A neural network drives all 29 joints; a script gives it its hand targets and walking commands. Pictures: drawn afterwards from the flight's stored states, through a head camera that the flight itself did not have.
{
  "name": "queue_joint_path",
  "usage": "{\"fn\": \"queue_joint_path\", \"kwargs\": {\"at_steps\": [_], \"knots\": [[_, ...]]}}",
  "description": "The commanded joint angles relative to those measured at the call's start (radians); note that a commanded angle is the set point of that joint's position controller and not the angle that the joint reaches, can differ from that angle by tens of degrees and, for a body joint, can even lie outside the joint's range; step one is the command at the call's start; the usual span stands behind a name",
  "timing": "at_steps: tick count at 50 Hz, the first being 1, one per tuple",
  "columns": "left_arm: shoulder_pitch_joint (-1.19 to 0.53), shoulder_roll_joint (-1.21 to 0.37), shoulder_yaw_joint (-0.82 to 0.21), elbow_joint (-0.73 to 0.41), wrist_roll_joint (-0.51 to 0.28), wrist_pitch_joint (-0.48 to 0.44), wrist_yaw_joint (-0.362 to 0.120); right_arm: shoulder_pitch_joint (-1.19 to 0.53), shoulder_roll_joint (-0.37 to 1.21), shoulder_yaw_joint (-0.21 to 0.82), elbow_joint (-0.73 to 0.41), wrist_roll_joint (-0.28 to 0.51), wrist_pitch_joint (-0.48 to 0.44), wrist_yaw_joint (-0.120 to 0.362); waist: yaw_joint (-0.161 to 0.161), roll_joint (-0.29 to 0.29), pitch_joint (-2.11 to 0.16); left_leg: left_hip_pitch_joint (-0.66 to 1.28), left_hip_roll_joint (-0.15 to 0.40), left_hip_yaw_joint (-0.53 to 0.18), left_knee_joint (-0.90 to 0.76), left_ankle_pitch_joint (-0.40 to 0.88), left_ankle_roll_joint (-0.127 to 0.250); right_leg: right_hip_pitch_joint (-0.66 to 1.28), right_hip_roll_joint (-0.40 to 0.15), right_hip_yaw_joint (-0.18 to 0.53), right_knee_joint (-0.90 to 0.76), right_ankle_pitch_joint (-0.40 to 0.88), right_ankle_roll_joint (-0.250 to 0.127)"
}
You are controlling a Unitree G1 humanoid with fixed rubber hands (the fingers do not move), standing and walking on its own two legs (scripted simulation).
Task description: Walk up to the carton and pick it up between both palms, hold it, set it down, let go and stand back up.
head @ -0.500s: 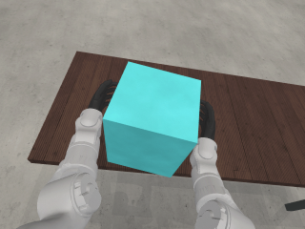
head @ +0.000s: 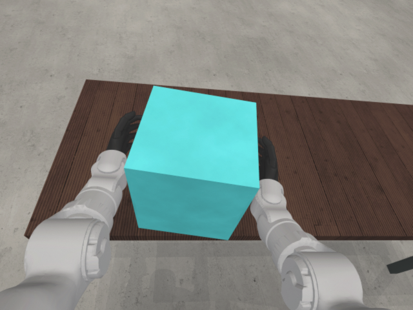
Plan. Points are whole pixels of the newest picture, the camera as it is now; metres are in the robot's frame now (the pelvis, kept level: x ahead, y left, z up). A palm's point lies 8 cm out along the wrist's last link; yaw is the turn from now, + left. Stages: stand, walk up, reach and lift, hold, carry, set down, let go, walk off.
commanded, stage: set down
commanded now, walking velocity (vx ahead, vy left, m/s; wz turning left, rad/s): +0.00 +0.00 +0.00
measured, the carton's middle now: (193, 169) +0.42 +0.00 +0.00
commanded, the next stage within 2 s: none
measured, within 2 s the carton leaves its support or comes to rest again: neither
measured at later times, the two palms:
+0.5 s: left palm (89, 136) +0.44 +0.20 +0.08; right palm (294, 156) +0.40 -0.19 +0.09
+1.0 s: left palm (82, 98) +0.45 +0.19 +0.17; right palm (311, 131) +0.40 -0.19 +0.16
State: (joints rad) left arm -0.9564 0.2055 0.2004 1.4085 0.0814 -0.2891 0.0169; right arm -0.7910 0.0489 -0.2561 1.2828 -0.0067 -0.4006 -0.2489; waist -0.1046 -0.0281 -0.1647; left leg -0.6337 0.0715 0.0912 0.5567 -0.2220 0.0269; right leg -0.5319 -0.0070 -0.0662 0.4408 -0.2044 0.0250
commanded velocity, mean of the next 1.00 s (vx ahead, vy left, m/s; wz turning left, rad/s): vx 0.00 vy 0.00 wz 0.00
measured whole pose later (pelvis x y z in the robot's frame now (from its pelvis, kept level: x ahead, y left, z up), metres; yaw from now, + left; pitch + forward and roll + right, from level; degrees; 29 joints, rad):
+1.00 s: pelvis -0.02 -0.01 +0.01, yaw +0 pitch +7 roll -2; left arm -1.11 0.44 -0.11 1.33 -0.31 0.02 -0.07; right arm -0.94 -0.16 0.05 1.04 0.37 0.08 -0.25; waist -0.13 -0.05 -0.11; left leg -0.42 0.04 0.04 0.46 -0.18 0.01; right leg -0.34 0.00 -0.05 0.38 -0.18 0.01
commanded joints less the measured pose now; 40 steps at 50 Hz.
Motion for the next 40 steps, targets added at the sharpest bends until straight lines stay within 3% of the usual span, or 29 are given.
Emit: {"fn": "queue_joint_path", "kwargs": {"at_steps": [1,8,12,16,17,21,25,30,40], "knots": [[-0.392,0.099,-0.065,-0.051,-0.075,-0.051,-0.001,-0.344,-0.106,0.095,-0.06,0.103,-0.027,0.001,0.008,0.139,-0.574,0.413,-0.059,-0.064,0.1,0.472,-0.091,0.086,0.059,-0.006,0.052,0.415,0.002],[-0.407,0.155,-0.131,-0.007,-0.151,-0.07,-0.015,-0.368,-0.219,0.158,-0.022,0.21,-0.033,0.02,-0.003,0.147,-0.57,0.45,-0.058,-0.078,0.13,0.533,-0.117,0.011,0.071,-0.021,0.066,0.41,0.003],[-0.439,0.181,-0.191,-0.011,-0.225,-0.075,-0.024,-0.406,-0.254,0.201,-0.052,0.269,-0.002,0.039,-0.001,0.145,-0.578,0.434,-0.058,-0.082,0.124,0.475,-0.113,-0.025,0.066,-0.024,0.062,0.326,-0.004],[-0.482,0.2,-0.269,-0.039,-0.297,-0.059,-0.032,-0.441,-0.302,0.221,-0.088,0.31,0.049,0.056,-0.02,0.171,-0.602,0.467,-0.055,-0.093,0.114,0.435,-0.117,-0.066,0.065,-0.033,0.056,0.258,-0.015],[-0.502,0.214,-0.273,-0.101,-0.311,-0.053,-0.031,-0.452,-0.318,0.226,-0.141,0.329,0.061,0.061,-0.01,0.182,-0.651,0.485,-0.057,-0.09,0.111,0.443,-0.119,-0.06,0.065,-0.032,0.053,0.259,-0.016],[-0.516,0.232,-0.318,-0.062,-0.353,-0.014,-0.047,-0.477,-0.339,0.255,-0.125,0.359,0.133,0.072,-0.024,0.167,-0.589,0.475,-0.058,-0.096,0.084,0.369,-0.105,-0.071,0.056,-0.029,0.037,0.2,-0.018],[-0.543,0.253,-0.345,-0.082,-0.377,0.019,-0.053,-0.492,-0.354,0.265,-0.158,0.379,0.186,0.073,-0.023,0.18,-0.586,0.474,-0.061,-0.096,0.053,0.327,-0.099,-0.049,0.05,-0.025,0.019,0.174,-0.023],[-0.556,0.276,-0.359,-0.061,-0.393,0.073,-0.067,-0.51,-0.357,0.267,-0.172,0.374,0.258,0.063,-0.033,0.153,-0.491,0.47,-0.064,-0.09,0.001,0.244,-0.081,-0.01,0.041,-0.017,-0.02,0.119,-0.025],[-0.578,0.329,-0.333,-0.129,-0.401,0.191,-0.072,-0.542,-0.351,0.263,-0.287,0.356,0.376,0.025,-0.026,0.128,-0.445,0.538,-0.07,-0.075,-0.051,0.271,-0.067,0.128,0.043,-0.009,-0.068,0.175,-0.021]]}}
